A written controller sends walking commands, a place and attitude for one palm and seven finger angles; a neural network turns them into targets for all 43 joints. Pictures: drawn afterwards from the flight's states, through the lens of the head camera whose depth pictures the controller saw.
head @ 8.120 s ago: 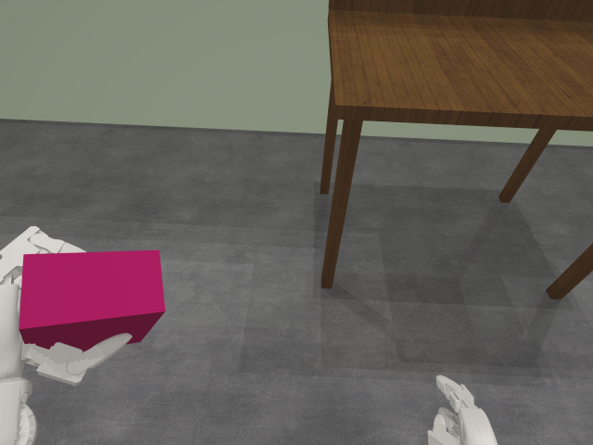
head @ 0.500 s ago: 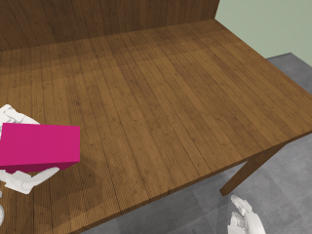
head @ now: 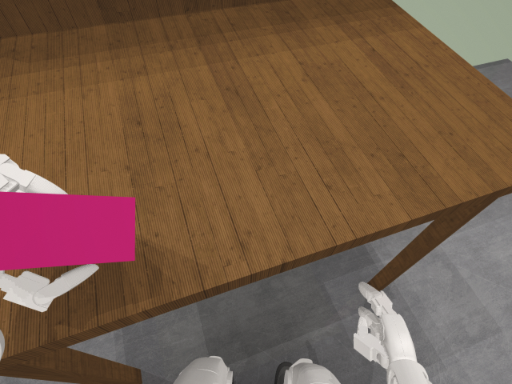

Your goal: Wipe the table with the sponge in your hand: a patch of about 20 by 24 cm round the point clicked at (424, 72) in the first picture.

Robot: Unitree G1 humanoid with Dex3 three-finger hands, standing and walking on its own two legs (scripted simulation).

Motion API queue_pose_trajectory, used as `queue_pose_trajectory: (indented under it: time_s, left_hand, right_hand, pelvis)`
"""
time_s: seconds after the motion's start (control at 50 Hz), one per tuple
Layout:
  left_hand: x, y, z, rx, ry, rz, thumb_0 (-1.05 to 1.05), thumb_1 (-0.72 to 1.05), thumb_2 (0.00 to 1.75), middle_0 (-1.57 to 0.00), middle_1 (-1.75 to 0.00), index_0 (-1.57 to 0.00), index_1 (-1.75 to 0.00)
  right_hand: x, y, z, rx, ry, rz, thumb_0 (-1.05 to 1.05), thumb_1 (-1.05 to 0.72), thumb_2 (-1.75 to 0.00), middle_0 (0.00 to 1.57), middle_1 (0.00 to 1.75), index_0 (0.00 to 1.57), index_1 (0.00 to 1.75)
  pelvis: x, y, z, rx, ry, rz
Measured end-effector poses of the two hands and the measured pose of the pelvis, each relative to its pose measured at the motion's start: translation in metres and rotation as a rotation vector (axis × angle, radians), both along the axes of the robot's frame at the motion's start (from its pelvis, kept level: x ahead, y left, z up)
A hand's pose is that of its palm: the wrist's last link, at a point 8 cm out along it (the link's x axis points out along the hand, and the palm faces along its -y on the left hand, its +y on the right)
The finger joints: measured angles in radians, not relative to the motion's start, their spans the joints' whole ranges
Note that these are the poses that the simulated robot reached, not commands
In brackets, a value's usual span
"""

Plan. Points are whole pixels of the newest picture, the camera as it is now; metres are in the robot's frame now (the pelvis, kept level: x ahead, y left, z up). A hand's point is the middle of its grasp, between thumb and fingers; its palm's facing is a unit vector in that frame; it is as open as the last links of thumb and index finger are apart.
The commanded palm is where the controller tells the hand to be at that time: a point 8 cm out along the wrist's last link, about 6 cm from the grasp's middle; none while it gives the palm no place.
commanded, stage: shuffle to correct the standing spot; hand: left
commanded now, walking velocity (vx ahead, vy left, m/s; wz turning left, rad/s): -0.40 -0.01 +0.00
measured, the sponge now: (82, 235) +0.23 +0.23 +0.16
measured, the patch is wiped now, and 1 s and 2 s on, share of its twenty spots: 0.05 0.05 0.05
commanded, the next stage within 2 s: come to a stop and stand still in 0.02 s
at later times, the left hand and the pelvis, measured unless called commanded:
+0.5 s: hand out of the picture +0.15 +0.30 +0.18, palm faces +0.50 -0.77 -0.40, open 10.4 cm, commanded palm +0.10 +0.30 +0.19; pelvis -0.04 +0.02 +0.00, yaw +2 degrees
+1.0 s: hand (6, 293) +0.16 +0.26 +0.18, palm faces +0.41 -0.82 -0.41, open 10.4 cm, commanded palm +0.10 +0.28 +0.19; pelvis -0.05 -0.01 +0.01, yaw +2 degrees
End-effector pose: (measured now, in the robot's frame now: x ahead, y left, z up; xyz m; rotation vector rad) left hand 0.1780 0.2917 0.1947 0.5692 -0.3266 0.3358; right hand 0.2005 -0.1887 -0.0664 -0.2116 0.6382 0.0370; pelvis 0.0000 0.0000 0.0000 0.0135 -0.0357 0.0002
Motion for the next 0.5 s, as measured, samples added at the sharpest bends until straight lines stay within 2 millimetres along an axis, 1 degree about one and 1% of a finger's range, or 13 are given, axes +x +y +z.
queue_pose_trajectory:
  time_s: [0.04,0.08,0.12,0.16,0.22,0.26,0.3,0.34,0.42,0.46,0.5]
  left_hand:
    - [-0.006,-0.006,0.000,-0.002,-0.012,-0.006,-0.01,-0.52,1.01,-0.70,-1.35,-0.71,-1.35]
    - [-0.011,-0.011,-0.001,-0.029,-0.022,-0.023,-0.01,-0.52,1.01,-0.70,-1.35,-0.71,-1.35]
    - [-0.014,-0.015,-0.002,-0.063,-0.013,-0.037,-0.01,-0.52,1.01,-0.70,-1.35,-0.71,-1.35]
    - [-0.017,-0.015,-0.003,-0.078,0.005,-0.045,-0.01,-0.52,1.01,-0.70,-1.35,-0.71,-1.35]
    - [-0.027,-0.010,-0.005,-0.075,0.022,-0.049,-0.01,-0.51,1.01,-0.70,-1.35,-0.71,-1.35]
    - [-0.035,-0.004,-0.003,-0.047,0.013,-0.061,-0.01,-0.51,1.01,-0.70,-1.35,-0.71,-1.35]
    - [-0.043,0.004,0.000,-0.005,0.014,-0.057,-0.01,-0.51,1.01,-0.70,-1.35,-0.71,-1.35]
    - [-0.052,0.015,0.002,0.017,0.030,-0.027,-0.01,-0.51,1.01,-0.70,-1.35,-0.71,-1.35]
    - [-0.068,0.033,0.005,0.033,0.022,0.058,-0.01,-0.51,1.01,-0.70,-1.35,-0.71,-1.35]
    - [-0.073,0.037,0.002,-0.008,-0.007,0.095,-0.01,-0.51,1.01,-0.70,-1.35,-0.71,-1.35]
    - [-0.074,0.038,-0.006,-0.073,-0.026,0.125,-0.01,-0.51,1.01,-0.70,-1.35,-0.71,-1.35]
  right_hand:
    - [-0.010,-0.004,-0.006,-0.003,0.021,0.007,0.01,-0.90,-0.90,0.20,0.30,0.20,0.30]
    - [-0.022,-0.011,-0.009,-0.024,0.061,0.005,0.01,-0.90,-0.90,0.20,0.30,0.20,0.30]
    - [-0.037,-0.017,-0.006,-0.053,0.115,-0.011,0.01,-0.90,-0.90,0.20,0.30,0.20,0.30]
    - [-0.052,-0.023,0.000,-0.078,0.147,-0.033,0.01,-0.90,-0.90,0.20,0.30,0.21,0.30]
    - [-0.070,-0.030,0.007,-0.110,0.141,-0.075,0.01,-0.90,-0.90,0.20,0.30,0.21,0.30]
    - [-0.081,-0.034,0.004,-0.134,0.113,-0.102,0.01,-0.90,-0.90,0.20,0.30,0.21,0.30]
    - [-0.093,-0.034,-0.001,-0.131,0.125,-0.143,0.01,-0.90,-0.90,0.20,0.30,0.21,0.30]
    - [-0.103,-0.031,-0.003,-0.106,0.135,-0.178,0.01,-0.90,-0.90,0.20,0.30,0.21,0.30]
    - [-0.112,-0.022,-0.008,-0.058,0.126,-0.177,0.01,-0.91,-0.90,0.20,0.30,0.20,0.30]
    - [-0.112,-0.017,-0.011,-0.043,0.123,-0.148,0.01,-0.90,-0.90,0.20,0.30,0.20,0.30]
    - [-0.109,-0.013,-0.012,-0.030,0.114,-0.118,0.01,-0.90,-0.90,0.20,0.30,0.20,0.30]
  pelvis:
    - [-0.006,-0.004,-0.002,-0.010,0.008,0.009]
    - [-0.015,-0.005,0.000,-0.008,0.021,0.023]
    - [-0.023,-0.005,0.007,0.012,0.040,0.027]
    - [-0.029,-0.005,0.013,0.037,0.066,0.028]
    - [-0.036,0.001,0.014,0.041,0.102,0.038]
    - [-0.042,0.011,0.006,-0.001,0.107,0.057]
    - [-0.050,0.017,0.004,0.015,0.071,0.054]
    - [-0.051,0.020,0.005,0.020,0.040,0.037]
    - [-0.047,0.020,0.002,0.009,-0.009,0.039]
    - [-0.046,0.019,0.001,-0.001,-0.029,0.043]
    - [-0.044,0.018,0.000,-0.007,-0.040,0.043]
